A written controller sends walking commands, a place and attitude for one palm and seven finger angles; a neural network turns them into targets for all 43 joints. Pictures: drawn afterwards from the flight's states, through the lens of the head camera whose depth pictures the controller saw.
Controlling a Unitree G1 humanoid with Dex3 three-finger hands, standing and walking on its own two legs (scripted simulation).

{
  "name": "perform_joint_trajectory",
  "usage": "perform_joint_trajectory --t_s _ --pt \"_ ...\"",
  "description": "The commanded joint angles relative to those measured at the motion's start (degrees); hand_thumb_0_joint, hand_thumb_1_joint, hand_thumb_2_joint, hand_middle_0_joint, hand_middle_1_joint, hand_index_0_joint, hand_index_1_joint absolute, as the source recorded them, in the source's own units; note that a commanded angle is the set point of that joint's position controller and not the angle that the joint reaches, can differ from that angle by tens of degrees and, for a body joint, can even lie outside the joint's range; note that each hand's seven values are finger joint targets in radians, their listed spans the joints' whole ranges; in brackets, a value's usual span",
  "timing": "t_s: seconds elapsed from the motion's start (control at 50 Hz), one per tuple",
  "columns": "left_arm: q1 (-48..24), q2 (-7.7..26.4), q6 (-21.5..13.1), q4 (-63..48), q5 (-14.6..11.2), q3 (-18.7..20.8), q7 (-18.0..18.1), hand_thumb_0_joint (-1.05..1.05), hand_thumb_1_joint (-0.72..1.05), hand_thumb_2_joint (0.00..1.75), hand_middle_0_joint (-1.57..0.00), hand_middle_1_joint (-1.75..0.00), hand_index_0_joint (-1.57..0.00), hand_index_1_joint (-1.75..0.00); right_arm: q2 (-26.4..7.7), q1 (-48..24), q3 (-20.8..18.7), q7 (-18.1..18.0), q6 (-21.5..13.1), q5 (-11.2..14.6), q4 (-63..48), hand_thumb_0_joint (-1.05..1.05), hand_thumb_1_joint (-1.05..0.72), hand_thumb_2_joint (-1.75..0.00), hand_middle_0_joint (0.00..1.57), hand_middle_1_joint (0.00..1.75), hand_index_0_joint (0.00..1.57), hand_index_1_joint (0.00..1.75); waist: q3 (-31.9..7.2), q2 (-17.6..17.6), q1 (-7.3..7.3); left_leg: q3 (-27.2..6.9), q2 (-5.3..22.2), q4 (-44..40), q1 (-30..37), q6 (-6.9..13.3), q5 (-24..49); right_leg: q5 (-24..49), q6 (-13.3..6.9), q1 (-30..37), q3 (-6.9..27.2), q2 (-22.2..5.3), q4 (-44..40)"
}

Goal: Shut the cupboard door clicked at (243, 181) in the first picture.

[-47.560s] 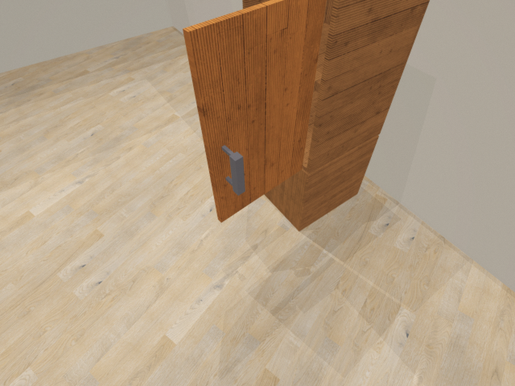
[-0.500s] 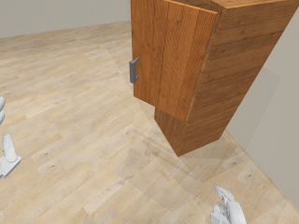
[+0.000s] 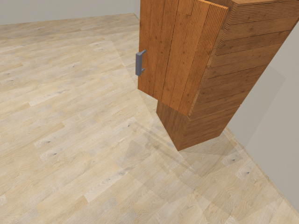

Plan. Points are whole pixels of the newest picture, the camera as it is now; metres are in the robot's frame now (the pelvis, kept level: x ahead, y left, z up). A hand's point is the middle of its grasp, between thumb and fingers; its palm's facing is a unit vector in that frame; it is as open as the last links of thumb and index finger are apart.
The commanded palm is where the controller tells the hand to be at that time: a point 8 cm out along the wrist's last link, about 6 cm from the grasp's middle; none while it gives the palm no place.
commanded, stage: let the arm hang, fingers relaxed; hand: left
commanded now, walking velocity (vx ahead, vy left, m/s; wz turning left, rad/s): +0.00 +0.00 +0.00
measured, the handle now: (141, 62) +0.90 +0.08 -0.11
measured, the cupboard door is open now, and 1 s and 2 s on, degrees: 32 32 32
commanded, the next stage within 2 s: look to check the result in 0.68 s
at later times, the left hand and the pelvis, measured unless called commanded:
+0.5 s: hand out of the picture -0.03 +0.16 -0.18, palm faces +0.02 -0.99 -0.14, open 7.4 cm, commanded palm none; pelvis -0.01 +0.01 +0.00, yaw -2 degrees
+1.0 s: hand out of the picture -0.02 +0.18 -0.17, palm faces +0.00 -0.98 -0.20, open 7.4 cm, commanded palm none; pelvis +0.00 +0.01 +0.00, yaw -2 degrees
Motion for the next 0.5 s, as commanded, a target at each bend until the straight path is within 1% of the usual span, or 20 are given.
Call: perform_joint_trajectory --t_s 0.0,0.02,0.04,0.1,0.12,0.2,0.22,0.28,0.32,0.34,0.38,0.42,0.48 --pt "2.79 3.94 -1.84 1.69 0.14 0.27 -0.10 0.00 0.90 0.90 -0.20 -0.30 -0.20 -0.30 -5.58 0.43 -1.90 -1.03 -1.92 0.16 -0.90 0.00 -0.90 -0.90 0.20 0.30 0.20 0.30 -1.58 6.94 0.15 -6.41 4.80 -8.24 3.38 0.67 -1.75 2.21 -2.54 -1.91 6.93 -5.53 -7.48" --pt "3.18 4.12 -1.95 2.65 0.16 0.21 -0.07 0.00 0.90 0.90 -0.20 -0.30 -0.20 -0.30 -5.66 1.31 -1.94 -1.11 -1.99 0.42 -0.30 0.00 -0.90 -0.90 0.20 0.30 0.20 0.30 -1.47 5.46 0.20 -6.60 5.08 -8.37 3.79 0.80 -0.47 2.64 -2.50 -1.78 6.81 -5.39 -7.61" --pt "3.55 3.47 -1.93 3.66 0.11 0.05 -0.02 0.00 0.90 0.90 -0.20 -0.30 -0.20 -0.30 -5.15 1.75 -1.91 -1.21 -2.02 0.37 0.59 0.00 -0.90 -0.90 0.20 0.30 0.20 0.30 -1.01 4.34 0.09 -6.38 5.24 -8.75 4.19 0.86 -1.06 2.25 -2.41 -2.28 6.61 -5.48 -7.73" --pt "4.59 2.53 -1.85 5.83 0.17 -0.16 0.17 0.00 0.90 0.90 -0.20 -0.30 -0.20 -0.30 -4.44 3.24 -1.98 -1.34 -1.86 0.37 2.36 0.00 -0.90 -0.90 0.20 0.30 0.20 0.30 0.75 2.97 -0.04 -6.37 5.19 -10.26 3.44 0.95 -5.01 0.33 -2.17 -3.29 6.69 -5.12 -8.08" --pt "5.35 2.54 -1.90 6.42 0.19 -0.24 0.20 0.00 0.90 0.90 -0.20 -0.30 -0.20 -0.30 -4.52 3.32 -1.99 -1.37 -1.86 0.51 2.59 0.00 -0.90 -0.90 0.20 0.30 0.20 0.30 1.09 2.57 0.12 -6.30 5.13 -10.25 3.82 0.99 -4.42 0.34 -2.24 -3.75 6.76 -5.07 -8.15" --pt "6.77 1.02 -1.81 7.93 0.30 -0.47 0.49 0.00 0.90 0.90 -0.20 -0.30 -0.20 -0.30 -3.21 4.34 -1.94 -1.40 -1.69 0.35 4.00 0.00 -0.90 -0.90 0.20 0.30 0.20 0.30 2.64 0.94 -0.05 -5.93 4.98 -11.01 3.40 1.07 -6.83 -1.48 -1.84 -5.50 6.78 -4.99 -8.11" --pt "7.29 1.21 -1.89 8.03 0.34 -0.48 0.56 0.00 0.90 0.90 -0.20 -0.30 -0.20 -0.30 -3.12 4.80 -1.95 -1.36 -1.64 0.49 4.20 0.00 -0.90 -0.90 0.20 0.30 0.20 0.30 2.23 0.38 0.00 -5.79 4.90 -10.74 3.62 1.10 -6.50 -1.76 -1.92 -5.48 6.90 -4.91 -8.23" --pt "7.64 -0.03 -1.88 8.35 0.40 -0.45 0.73 0.00 0.90 0.90 -0.20 -0.30 -0.20 -0.30 -2.14 5.11 -1.93 -1.40 -1.70 0.32 4.80 0.00 -0.90 -0.90 0.20 0.30 0.20 0.30 3.36 0.89 -0.13 -5.65 4.82 -11.09 3.14 1.10 -6.99 -1.82 -1.68 -6.62 6.80 -4.84 -7.68" --pt "8.46 -0.01 -1.82 8.42 0.50 -0.44 0.83 0.00 0.90 0.90 -0.20 -0.30 -0.20 -0.30 -2.14 5.14 -2.04 -1.40 -1.71 0.44 4.81 0.00 -0.90 -0.90 0.20 0.30 0.20 0.30 3.63 2.15 0.10 -6.13 4.94 -11.65 2.96 1.18 -8.25 -2.08 -1.64 -7.06 6.64 -4.51 -7.31" --pt "8.40 -0.57 -1.79 8.50 0.56 -0.36 0.85 0.00 0.90 0.90 -0.20 -0.30 -0.20 -0.30 -1.56 5.11 -2.07 -1.41 -1.74 0.33 4.94 0.00 -0.90 -0.90 0.20 0.30 0.20 0.30 4.15 2.54 0.02 -6.20 5.02 -12.11 2.17 1.20 -9.14 -1.95 -1.52 -7.21 6.48 -4.53 -7.09" --pt "8.50 -0.91 -1.83 8.37 0.57 -0.28 0.86 0.00 0.90 0.90 -0.20 -0.30 -0.20 -0.30 -1.54 5.28 -2.10 -1.46 -1.83 0.25 4.94 0.00 -0.90 -0.90 0.20 0.30 0.20 0.30 3.90 2.83 0.08 -6.43 4.95 -12.43 1.54 1.16 -9.78 -1.45 -1.43 -6.65 6.50 -4.26 -6.62" --pt "9.04 -0.67 -1.92 8.17 0.67 -0.25 0.89 0.00 0.90 0.90 -0.20 -0.30 -0.20 -0.30 -1.61 5.40 -2.17 -1.44 -1.90 0.41 4.82 0.00 -0.90 -0.90 0.20 0.30 0.20 0.30 3.97 2.64 0.26 -6.37 4.80 -12.15 1.48 1.20 -9.20 -1.07 -1.50 -6.69 6.48 -4.36 -6.68" --pt "8.49 -1.17 -2.06 8.11 0.62 -0.21 0.88 0.00 0.90 0.90 -0.20 -0.30 -0.20 -0.30 -0.92 5.30 -2.19 -1.42 -2.01 0.29 4.84 0.00 -0.90 -0.90 0.20 0.30 0.20 0.30 3.90 2.20 0.04 -5.95 4.47 -11.62 1.76 1.13 -7.90 -0.77 -1.48 -6.96 6.70 -4.67 -6.88"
